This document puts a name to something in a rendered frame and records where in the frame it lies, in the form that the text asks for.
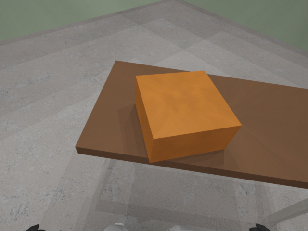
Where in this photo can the carton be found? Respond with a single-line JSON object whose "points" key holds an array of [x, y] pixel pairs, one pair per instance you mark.
{"points": [[182, 114]]}

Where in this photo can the table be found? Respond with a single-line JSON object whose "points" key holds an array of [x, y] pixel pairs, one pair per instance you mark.
{"points": [[271, 145]]}

